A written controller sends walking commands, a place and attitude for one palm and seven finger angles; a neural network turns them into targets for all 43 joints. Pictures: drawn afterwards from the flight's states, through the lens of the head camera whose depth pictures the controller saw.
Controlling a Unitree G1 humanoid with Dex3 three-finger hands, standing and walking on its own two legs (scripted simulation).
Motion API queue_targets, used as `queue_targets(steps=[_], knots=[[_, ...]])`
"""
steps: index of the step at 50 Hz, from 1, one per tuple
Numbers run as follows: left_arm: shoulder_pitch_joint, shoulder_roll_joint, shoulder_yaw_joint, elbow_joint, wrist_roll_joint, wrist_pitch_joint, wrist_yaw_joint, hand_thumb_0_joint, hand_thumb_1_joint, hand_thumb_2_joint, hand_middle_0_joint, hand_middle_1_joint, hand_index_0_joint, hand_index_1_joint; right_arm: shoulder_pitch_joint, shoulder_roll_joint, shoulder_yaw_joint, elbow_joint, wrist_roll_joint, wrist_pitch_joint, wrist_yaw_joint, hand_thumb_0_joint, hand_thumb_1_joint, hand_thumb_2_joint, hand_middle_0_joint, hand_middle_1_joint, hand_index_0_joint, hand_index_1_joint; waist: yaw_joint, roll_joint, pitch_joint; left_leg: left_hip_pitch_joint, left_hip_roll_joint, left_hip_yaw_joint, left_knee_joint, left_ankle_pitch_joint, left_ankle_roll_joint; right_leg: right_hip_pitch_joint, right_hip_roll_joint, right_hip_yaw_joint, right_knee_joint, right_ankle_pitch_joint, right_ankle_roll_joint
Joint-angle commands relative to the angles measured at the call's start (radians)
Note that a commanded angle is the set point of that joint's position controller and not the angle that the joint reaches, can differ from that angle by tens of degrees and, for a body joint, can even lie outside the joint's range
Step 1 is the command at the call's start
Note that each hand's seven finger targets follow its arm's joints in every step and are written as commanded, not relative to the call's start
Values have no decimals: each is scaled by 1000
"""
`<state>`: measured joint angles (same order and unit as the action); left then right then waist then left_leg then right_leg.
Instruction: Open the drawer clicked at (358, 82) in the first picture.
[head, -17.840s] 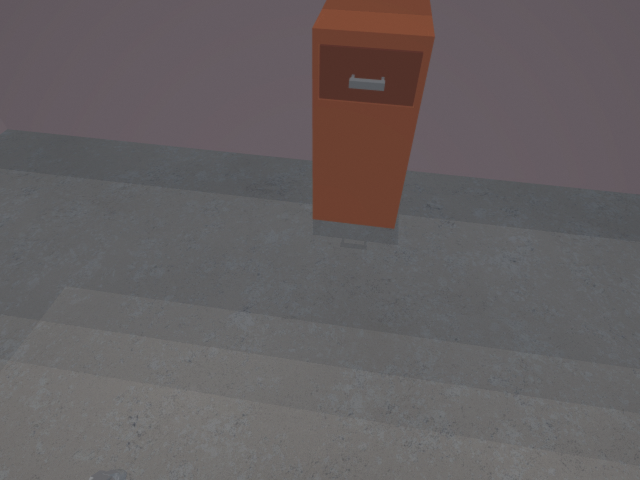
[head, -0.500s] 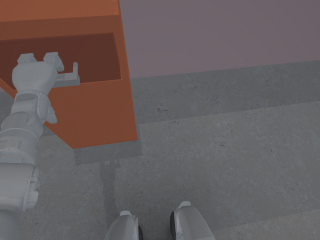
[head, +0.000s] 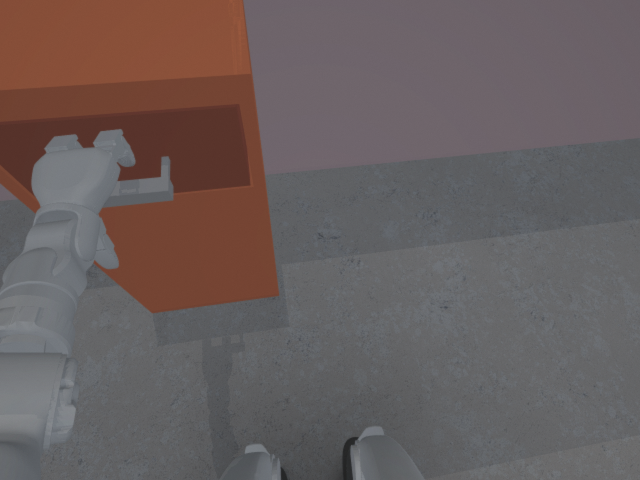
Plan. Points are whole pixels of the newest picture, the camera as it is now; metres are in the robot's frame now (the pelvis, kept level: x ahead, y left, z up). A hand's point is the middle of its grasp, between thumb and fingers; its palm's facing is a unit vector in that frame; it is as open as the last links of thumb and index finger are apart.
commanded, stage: lift the fingers back up to retry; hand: left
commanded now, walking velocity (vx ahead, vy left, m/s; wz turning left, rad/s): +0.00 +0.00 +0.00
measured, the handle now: (129, 179) +0.53 +0.26 -0.03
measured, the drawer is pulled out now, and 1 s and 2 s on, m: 0.00 0.00 0.00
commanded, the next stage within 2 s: re-aim the fingers above the handle in 0.34 s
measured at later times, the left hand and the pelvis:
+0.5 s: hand (93, 199) +0.46 +0.27 +0.02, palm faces -0.06 -0.05 -1.00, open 13.9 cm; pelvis +0.03 +0.01 +0.02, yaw +1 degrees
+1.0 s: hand (93, 196) +0.46 +0.27 +0.03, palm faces -0.09 -0.03 -1.00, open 13.9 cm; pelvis +0.03 -0.01 +0.02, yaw +0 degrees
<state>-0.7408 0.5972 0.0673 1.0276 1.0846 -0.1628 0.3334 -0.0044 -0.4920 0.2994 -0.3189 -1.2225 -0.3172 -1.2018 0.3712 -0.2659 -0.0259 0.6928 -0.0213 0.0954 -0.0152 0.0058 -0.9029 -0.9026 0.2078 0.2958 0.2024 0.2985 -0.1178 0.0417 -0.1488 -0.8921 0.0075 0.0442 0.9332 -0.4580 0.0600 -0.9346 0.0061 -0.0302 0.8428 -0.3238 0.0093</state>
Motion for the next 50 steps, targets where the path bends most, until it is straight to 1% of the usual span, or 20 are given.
queue_targets(steps=[1, 4, 5, 7, 9, 12, 19, 20, 23, 25, 28, 29, 32, 40, 42, 44, 45, 47, 48, 50], knots=[[-388, 267, 66, -233, -16, 11, 62, 0, -500, 300, -300, -1200, -300, -1200, 144, -173, -73, -39, -3, -2, -2, 0, -900, -900, 200, 300, 200, 300, 13, 114, -477, 384, -1, -66, -139, 542, -27, 303, 46, -11, -89, 271, -53], [-352, 227, 48, -271, -31, 25, 46, 0, -500, 300, -300, -1200, -300, -1200, 141, -168, -81, -39, -1, 6, 6, 0, -900, -900, 200, 300, 200, 300, 23, 137, -498, 467, 10, -70, -154, 693, -41, 340, 47, -16, -106, 344, -52], [-310, 167, 12, -267, -42, 34, 36, 0, -500, 300, -300, -1200, -300, -1200, 136, -163, -87, -41, 1, 9, 10, 0, -900, -900, 200, 300, 200, 300, 22, 128, -467, 483, 13, -69, -157, 713, -43, 342, 49, -20, -119, 345, -53], [-280, 185, 28, -256, -47, 44, 23, 0, -500, 300, -300, -1200, -300, -1200, 123, -167, -86, -39, 5, 17, 11, 0, -900, -900, 200, 300, 200, 300, 30, 86, -413, 458, 13, -62, -183, 682, -38, 376, 47, -17, -141, 347, -53], [-266, 201, 42, -280, -38, 41, 14, 0, -500, 300, -300, -1200, -300, -1200, 117, -164, -85, -48, 6, 23, 12, 0, -900, -900, 200, 300, 200, 300, 42, 87, -432, 483, 16, -66, -199, 744, -40, 404, 44, -14, -145, 380, -53], [-175, 140, 12, -228, -44, 50, -1, 0, -500, 300, -300, -1200, -300, -1200, 99, -164, -85, -56, 11, 30, 18, 0, -900, -900, 200, 300, 200, 300, 44, 17, -321, 432, 16, -55, -219, 690, -34, 410, 43, -16, -163, 373, -55], [-223, 170, 49, -340, -22, 5, 34, 0, -500, 300, -300, -1200, -300, -1200, 87, -153, -93, -73, 1, 31, 18, 0, -900, -900, 200, 300, 200, 300, 52, 72, -401, 506, 17, -70, -205, 784, -44, 408, 40, -9, -142, 400, -54], [-240, 136, 21, -331, -25, 10, 40, 0, -500, 300, -300, -1200, -300, -1200, 84, -152, -94, -71, 0, 30, 19, 0, -900, -900, 200, 300, 200, 300, 40, 73, -372, 501, 15, -71, -200, 761, -46, 386, 42, -13, -140, 381, -56], [-309, 140, 17, -320, -12, 24, 64, 0, -500, 300, -300, -1200, -300, -1200, 80, -154, -93, -63, -3, 28, 18, 0, -900, -900, 200, 300, 200, 300, 24, 61, -371, 492, 12, -76, -197, 718, -46, 361, 41, -16, -137, 350, -57], [-322, 158, 24, -294, -7, 40, 71, 0, -500, 300, -300, -1200, -300, -1200, 83, -156, -92, -57, -3, 26, 18, 0, -900, -900, 200, 300, 200, 300, 24, 81, -390, 495, 6, -71, -188, 696, -46, 357, 42, -14, -131, 342, -56], [-375, 113, -20, -303, -10, 52, 61, 0, -500, 300, -300, -1200, -300, -1200, 89, -153, -93, -57, -1, 22, 17, 0, -900, -900, 200, 300, 200, 300, 10, 87, -423, 518, 7, -79, -186, 710, -50, 353, 42, -16, -130, 345, -56], [-367, 113, -18, -297, -11, 52, 57, 0, -500, 300, -300, -1200, -300, -1200, 93, -151, -94, -57, -1, 21, 19, 0, -900, -900, 200, 300, 200, 300, 15, 86, -449, 535, 6, -78, -186, 715, -48, 360, 44, -13, -135, 350, -52], [-316, 113, -15, -244, -21, 63, 35, 0, -500, 300, -300, -1200, -300, -1200, 92, -152, -89, -55, 1, 26, 16, 0, -900, -900, 200, 300, 200, 300, 19, 56, -395, 478, -1, -61, -192, 667, -38, 388, 44, -9, -143, 362, -54], [-218, 243, 85, -205, -16, 52, 27, 0, -500, 300, -300, -1200, -300, -1200, 77, -165, -77, -69, 1, 38, 12, 0, -900, -900, 200, 300, 200, 300, 70, 4, -373, 325, -21, -22, -219, 535, -15, 514, 36, 20, -140, 412, -53], [-232, 280, 100, -209, -10, 47, 30, 0, -500, 300, -300, -1200, -300, -1200, 73, -168, -75, -72, 6, 37, 8, 0, -900, -900, 200, 300, 200, 300, 64, -3, -365, 298, -25, -16, -221, 495, -11, 521, 36, 27, -144, 404, -51], [-250, 293, 111, -253, -4, 24, 31, 0, -500, 300, -300, -1200, -300, -1200, 82, -164, -83, -72, 5, 34, 4, 0, -900, -900, 200, 300, 200, 300, 67, 31, -440, 332, -24, -16, -215, 541, -10, 544, 34, 35, -136, 442, -49], [-222, 248, 83, -239, -10, 23, 28, 0, -500, 300, -300, -1200, -300, -1200, 82, -162, -87, -70, 5, 32, 2, 0, -900, -900, 200, 300, 200, 300, 54, 30, -419, 348, -22, -16, -210, 540, -11, 519, 38, 30, -137, 430, -50], [-214, 239, 80, -224, -20, 11, 27, 0, -500, 300, -300, -1200, -300, -1200, 85, -164, -90, -61, 8, 27, 1, 0, -900, -900, 200, 300, 200, 300, 48, 13, -384, 340, -20, -14, -211, 510, -10, 498, 39, 29, -150, 399, -48], [-263, 223, 59, -241, -25, 2, 25, 0, -500, 300, -300, -1200, -300, -1200, 91, -164, -89, -59, 9, 26, -1, 0, -900, -900, 200, 300, 200, 300, 26, 10, -383, 340, -20, -19, -211, 506, -9, 491, 38, 30, -154, 402, -47], [-252, 233, 67, -230, -23, -8, 27, 0, -500, 300, -300, -1200, -300, -1200, 96, -166, -93, -49, 9, 22, -4, 0, -900, -900, 200, 300, 200, 300, 31, 17, -390, 346, -24, -18, -205, 485, -8, 478, 40, 31, -153, 373, -47]])
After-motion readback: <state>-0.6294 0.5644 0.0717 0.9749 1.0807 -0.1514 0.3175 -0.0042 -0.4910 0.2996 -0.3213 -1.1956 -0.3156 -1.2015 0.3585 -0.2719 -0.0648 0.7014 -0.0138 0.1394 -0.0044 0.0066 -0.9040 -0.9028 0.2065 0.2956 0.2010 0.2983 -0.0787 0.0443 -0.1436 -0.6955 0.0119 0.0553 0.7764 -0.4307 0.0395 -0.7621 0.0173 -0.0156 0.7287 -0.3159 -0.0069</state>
